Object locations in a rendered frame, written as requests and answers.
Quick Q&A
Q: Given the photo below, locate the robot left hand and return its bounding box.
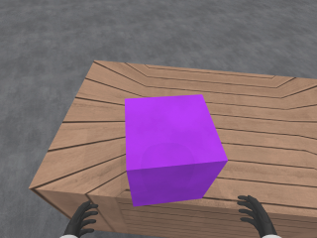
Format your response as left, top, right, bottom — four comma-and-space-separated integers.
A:
62, 200, 99, 238

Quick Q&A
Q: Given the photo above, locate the carton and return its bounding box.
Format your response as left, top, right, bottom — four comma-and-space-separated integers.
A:
125, 94, 228, 207

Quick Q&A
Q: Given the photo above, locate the pedestal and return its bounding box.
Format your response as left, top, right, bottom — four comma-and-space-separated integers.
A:
29, 59, 317, 238

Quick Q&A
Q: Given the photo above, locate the robot right hand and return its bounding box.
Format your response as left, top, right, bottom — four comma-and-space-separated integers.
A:
237, 195, 277, 238

